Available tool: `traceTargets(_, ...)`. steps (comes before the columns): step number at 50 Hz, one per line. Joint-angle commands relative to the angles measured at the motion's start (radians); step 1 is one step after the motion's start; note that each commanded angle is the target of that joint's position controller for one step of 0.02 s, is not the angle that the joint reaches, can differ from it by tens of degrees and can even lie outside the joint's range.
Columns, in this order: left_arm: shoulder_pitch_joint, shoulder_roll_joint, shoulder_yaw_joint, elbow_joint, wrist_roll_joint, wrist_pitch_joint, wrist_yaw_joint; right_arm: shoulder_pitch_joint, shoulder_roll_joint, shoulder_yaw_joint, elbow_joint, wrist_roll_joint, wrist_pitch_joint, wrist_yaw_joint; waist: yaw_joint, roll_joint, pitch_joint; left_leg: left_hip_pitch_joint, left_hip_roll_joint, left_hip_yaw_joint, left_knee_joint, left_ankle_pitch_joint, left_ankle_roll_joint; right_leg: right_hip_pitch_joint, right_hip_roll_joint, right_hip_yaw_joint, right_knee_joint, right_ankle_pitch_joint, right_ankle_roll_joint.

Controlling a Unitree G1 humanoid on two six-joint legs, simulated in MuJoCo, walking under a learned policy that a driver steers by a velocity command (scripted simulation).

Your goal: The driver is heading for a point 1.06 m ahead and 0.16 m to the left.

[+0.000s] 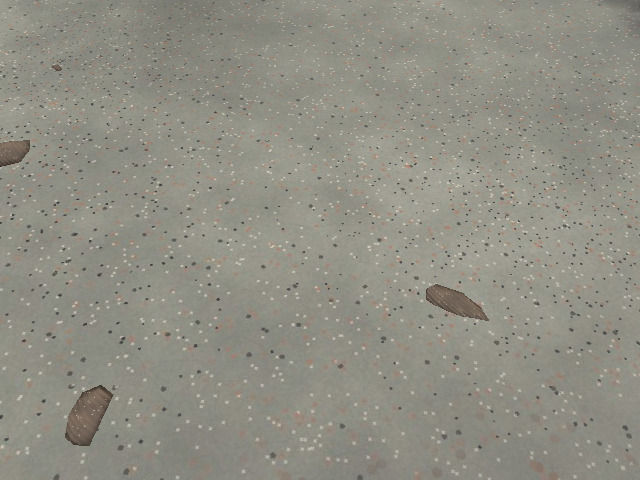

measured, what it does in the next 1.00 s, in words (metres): walks ahead: right foot, then left foot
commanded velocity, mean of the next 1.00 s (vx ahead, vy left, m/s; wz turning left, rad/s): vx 0.48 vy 0.00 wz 0.00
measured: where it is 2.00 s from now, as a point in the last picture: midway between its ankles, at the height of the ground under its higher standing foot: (310, 288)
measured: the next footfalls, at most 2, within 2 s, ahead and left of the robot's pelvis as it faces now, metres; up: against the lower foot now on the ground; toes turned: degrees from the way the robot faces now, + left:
right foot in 0.30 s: +0.33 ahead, -0.12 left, +0.00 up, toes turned -2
left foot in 0.84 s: +0.60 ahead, +0.13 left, +0.00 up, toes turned +3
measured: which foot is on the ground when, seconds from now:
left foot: down 0.00-0.30, up 0.32-0.82, down 0.84-1.00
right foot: up 0.00-0.28, down 0.30-0.86, up 0.88-1.00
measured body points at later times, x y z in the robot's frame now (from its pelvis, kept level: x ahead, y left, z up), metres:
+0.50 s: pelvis +0.25 -0.05 +0.01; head +0.26 -0.04 +0.46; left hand +0.30 +0.22 -0.13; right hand +0.33 -0.31 -0.13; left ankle +0.24 +0.11 -0.65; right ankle +0.29 -0.12 -0.73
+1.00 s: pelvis +0.52 +0.04 +0.01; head +0.54 +0.06 +0.46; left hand +0.58 +0.31 -0.14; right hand +0.60 -0.22 -0.11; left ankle +0.56 +0.13 -0.73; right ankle +0.47 -0.12 -0.64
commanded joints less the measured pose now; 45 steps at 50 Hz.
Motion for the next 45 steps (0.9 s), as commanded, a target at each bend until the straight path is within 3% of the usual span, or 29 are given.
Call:
traceTargets(1, -0.168, 0.046, 0.007, -0.113, 0.003, -0.024, -0.015, 0.134, -0.075, 0.002, 0.003, -0.008, 0.016, -0.001, -0.028, 0.093, 0.094, 0.285, 0.291, -0.258, -0.19, 0.675, 0.119, -0.459, -0.083, 0.004, 0.016, 0.098, -0.005)
traceTargets(3, -0.226, 0.019, -0.005, -0.141, 0.008, -0.013, -0.025, 0.098, -0.078, 0.009, -0.024, -0.013, 0.025, -0.016, -0.022, 0.089, 0.119, 0.15, 0.236, -0.172, -0.252, 0.645, 0.104, -0.35, -0.067, -0.039, -0.134, 0.209, 0.02)
traceTargets(5, -0.334, -0.014, -0.023, -0.189, 0.013, -0.005, -0.027, 0.08, -0.112, 0.006, -0.044, -0.018, 0.025, -0.031, -0.037, 0.092, 0.156, 0.004, 0.193, -0.109, -0.311, 0.608, 0.094, -0.203, -0.029, -0.079, -0.353, 0.332, 0.037)
traceTargets(7, -0.397, -0.005, -0.028, -0.222, 0.01, 0.0, -0.029, 0.121, -0.151, -0.004, -0.035, -0.014, 0.02, -0.037, -0.047, 0.115, 0.173, -0.026, 0.211, -0.103, -0.362, 0.609, 0.099, -0.111, 0.0, -0.102, -0.467, 0.385, 0.03)
traceTargets(9, -0.415, 0.027, -0.024, -0.249, 0.002, 0.002, -0.033, 0.135, -0.158, -0.013, -0.023, 0.0, 0.015, -0.035, -0.03, 0.13, 0.175, 0.044, 0.239, -0.09, -0.347, 0.664, 0.09, -0.095, -0.001, -0.08, -0.546, 0.399, 0.0)
traceTargets(10, -0.411, 0.046, -0.019, -0.259, 0.0, 0.0, -0.035, 0.13, -0.16, -0.016, -0.022, 0.003, 0.014, -0.034, -0.014, 0.131, 0.159, 0.09, 0.251, -0.08, -0.312, 0.765, 0.081, -0.075, 0.007, -0.074, -0.577, 0.397, -0.019)
traceTargets(12, -0.338, 0.096, 0.003, -0.255, 0.002, -0.002, -0.035, 0.111, -0.18, -0.028, -0.026, -0.002, 0.021, -0.034, 0.046, 0.163, 0.069, 0.179, 0.275, -0.068, -0.185, 1.081, 0.058, 0.037, 0.043, -0.08, -0.59, 0.36, -0.054)
traceTargets(13, -0.232, 0.128, 0.021, -0.228, 0.002, 0.0, -0.03, 0.096, -0.188, -0.033, -0.031, -0.007, 0.032, -0.035, 0.102, 0.184, -0.007, 0.196, 0.272, -0.055, -0.056, 1.224, 0.047, 0.159, 0.067, -0.09, -0.588, 0.335, -0.076)
traceTargets(14, -0.072, 0.164, 0.042, -0.179, 0.0, 0.005, -0.023, 0.071, -0.189, -0.033, -0.042, -0.012, 0.041, -0.033, 0.179, 0.18, -0.092, 0.127, 0.242, -0.038, 0.133, 1.245, 0.025, 0.37, 0.067, -0.082, -0.617, 0.361, -0.104)
traceTargets(15, 0.119, 0.212, 0.059, -0.134, 0.012, 0.014, -0.013, 0.047, -0.166, -0.023, -0.069, -0.025, 0.04, -0.028, 0.244, 0.11, -0.219, -0.12, 0.202, -0.042, 0.414, 0.951, 0.01, 0.705, -0.088, 0.093, -0.571, 0.331, -0.155)
traceTargets(16, 0.204, 0.254, 0.061, -0.108, 0.037, 0.013, -0.017, 0.184, -0.004, 0.015, -0.076, -0.015, 0.023, -0.014, 0.146, -0.178, -0.392, -0.482, -0.007, -0.053, 0.825, 0.04, -0.048, 1.001, -0.369, 0.611, -0.675, 0.129, -0.329)
traceTargets(17, 0.186, 0.179, 0.039, -0.095, 0.032, 0.012, -0.021, 0.116, -0.076, -0.001, -0.07, 0.012, -0.008, -0.004, 0.178, -0.156, -0.361, -0.58, -0.014, -0.185, 0.996, -0.149, -0.024, 0.921, -0.373, 0.782, -0.838, 0.029, -0.327)
traceTargets(18, 0.061, 0.144, 0.025, -0.11, 0.023, 0.002, -0.022, 0.019, -0.129, -0.02, -0.116, 0.042, -0.022, -0.002, 0.137, -0.134, -0.156, -0.663, 0.045, -0.152, 1.009, -0.08, -0.01, 0.738, -0.342, 0.618, -0.877, 0.041, -0.281)
traceTargets(19, -0.034, 0.106, 0.011, -0.131, 0.024, -0.01, -0.027, -0.048, -0.143, -0.023, -0.134, 0.045, -0.027, -0.01, 0.097, -0.029, -0.065, -0.62, 0.103, -0.127, 0.959, 0.014, -0.002, 0.553, -0.302, 0.475, -0.912, 0.124, -0.246)
traceTargets(20, -0.082, 0.08, 0.003, -0.133, 0.036, -0.021, -0.035, -0.07, -0.138, -0.033, -0.137, 0.033, -0.021, -0.021, 0.057, 0.011, -0.014, -0.567, 0.136, -0.107, 0.9, 0.066, -0.002, 0.41, -0.266, 0.379, -0.939, 0.21, -0.219)
traceTargets(21, -0.099, 0.059, -0.006, -0.127, 0.046, -0.028, -0.039, -0.043, -0.124, -0.039, -0.135, 0.022, -0.006, -0.027, 0.016, -0.004, -0.013, -0.492, 0.168, -0.113, 0.857, 0.094, -0.001, 0.323, -0.228, 0.302, -0.965, 0.244, -0.199)
traceTargets(23, -0.079, 0.064, -0.008, -0.106, 0.042, -0.028, -0.039, -0.015, -0.081, -0.038, -0.137, 0.018, 0.019, -0.033, -0.012, -0.043, 0.008, -0.447, 0.187, -0.102, 0.777, 0.09, -0.009, 0.228, -0.206, 0.237, -1.013, 0.231, -0.203)
traceTargets(27, 0.008, 0.139, 0.005, -0.08, 0.043, -0.025, -0.004, -0.185, -0.112, -0.049, -0.209, -0.001, 0.031, -0.039, 0.012, -0.039, 0.069, -0.58, 0.215, -0.081, 0.564, 0.257, -0.059, 0.215, -0.205, 0.193, -1.073, 0.22, -0.214)
traceTargets(32, 0.114, 0.162, 0.01, -0.064, 0.027, -0.013, 0.014, -0.368, -0.091, -0.037, -0.255, 0.003, 0.022, -0.021, 0.071, -0.03, 0.068, -0.57, 0.165, -0.035, 0.25, 0.473, -0.074, 0.307, -0.172, 0.102, -1.048, 0.306, -0.161)
traceTargets(37, 0.203, 0.175, 0.016, -0.031, 0.017, 0.008, 0.014, -0.494, -0.102, -0.027, -0.304, 0.017, 0.013, 0.009, 0.108, -0.041, 0.086, -0.568, 0.133, -0.023, 0.109, 0.396, -0.057, 0.459, -0.23, 0.105, -0.966, 0.315, -0.147)
traceTargets(39, 0.199, 0.19, 0.023, -0.03, 0.016, 0.018, 0.016, -0.469, -0.128, -0.033, -0.308, 0.019, 0.005, 0.019, 0.079, -0.059, 0.072, -0.513, 0.117, -0.016, 0.074, 0.322, -0.03, 0.503, -0.259, 0.12, -0.912, 0.373, -0.131)
traceTargets(40, 0.177, 0.197, 0.025, -0.036, 0.016, 0.024, 0.017, -0.411, -0.149, -0.043, -0.296, 0.019, 0.001, 0.02, 0.037, -0.07, 0.042, -0.423, 0.093, 0.005, 0.051, 0.301, -0.013, 0.505, -0.252, 0.108, -0.846, 0.493, -0.116)
traceTargets(41, 0.161, 0.18, 0.019, -0.043, 0.019, 0.029, 0.016, -0.28, -0.188, -0.064, -0.255, 0.017, -0.001, 0.017, -0.028, -0.057, -0.034, -0.25, 0.063, 0.028, 0.028, 0.299, 0.014, 0.486, -0.205, 0.066, -0.689, 0.649, -0.092)
traceTargets(42, 0.158, 0.139, 0.001, -0.064, 0.032, 0.029, 0.016, -0.083, -0.26, -0.091, -0.204, 0.006, -0.003, 0.009, -0.098, 0.002, -0.18, 0.038, 0.157, -0.075, 0.06, 0.317, 0.071, 0.344, -0.147, 0.012, -0.418, 0.597, -0.057)
traceTargets(43, 0.245, 0.032, -0.03, -0.085, 0.035, 0.01, 0.01, 0.037, -0.364, -0.117, -0.173, -0.009, 0.006, 0.008, -0.075, 0.249, -0.305, 0.403, 0.395, -0.517, -0.017, 0.168, 0.221, -0.07, 0.027, -0.059, -0.029, 0.205, 0.023)
traceTargets(44, 0.228, 0.072, -0.024, -0.075, 0.023, -0.015, 0.007, 0.044, -0.284, -0.091, -0.175, -0.006, 0.005, 0.014, -0.086, 0.257, -0.348, 0.433, 0.435, -0.733, -0.134, 0.102, 0.244, -0.204, 0.043, 0.093, 0.125, -0.17, 0.013)
traceTargets(45, 0.155, 0.149, -0.003, -0.095, -0.004, -0.029, 0.002, -0.046, -0.225, -0.071, -0.189, -0.002, 0.001, 0.016, -0.067, 0.197, -0.217, 0.327, 0.404, -0.593, -0.136, 0.106, 0.197, -0.288, -0.016, 0.115, 0.189, -0.117, -0.009)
